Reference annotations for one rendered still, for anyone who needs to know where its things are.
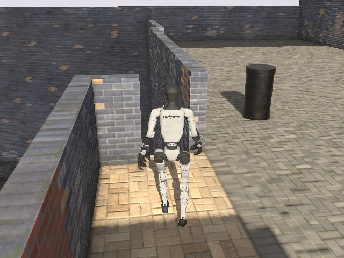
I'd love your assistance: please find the robot right forearm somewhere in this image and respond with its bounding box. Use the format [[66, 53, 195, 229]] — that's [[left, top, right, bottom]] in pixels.
[[192, 129, 202, 147]]

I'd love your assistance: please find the left robot upper arm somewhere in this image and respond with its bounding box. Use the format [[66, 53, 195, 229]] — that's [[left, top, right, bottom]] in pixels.
[[146, 108, 161, 138]]

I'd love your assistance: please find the robot left forearm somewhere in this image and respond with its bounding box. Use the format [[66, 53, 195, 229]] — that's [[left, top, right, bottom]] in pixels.
[[140, 130, 152, 155]]

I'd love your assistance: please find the left robot foot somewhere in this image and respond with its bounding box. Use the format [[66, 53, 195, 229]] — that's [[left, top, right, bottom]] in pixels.
[[161, 201, 169, 213]]

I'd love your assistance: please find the right robot upper arm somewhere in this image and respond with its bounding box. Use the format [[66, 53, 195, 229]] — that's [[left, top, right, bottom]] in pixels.
[[183, 108, 198, 137]]

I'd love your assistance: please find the right robot hand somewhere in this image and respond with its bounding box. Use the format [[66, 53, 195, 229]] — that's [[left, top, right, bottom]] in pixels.
[[190, 145, 202, 155]]

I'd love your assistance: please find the left robot hand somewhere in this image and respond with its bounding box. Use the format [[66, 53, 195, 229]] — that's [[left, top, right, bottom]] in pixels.
[[138, 153, 151, 167]]

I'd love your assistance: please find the robot right thigh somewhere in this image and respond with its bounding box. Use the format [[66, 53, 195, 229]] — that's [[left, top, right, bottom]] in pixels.
[[180, 151, 190, 191]]

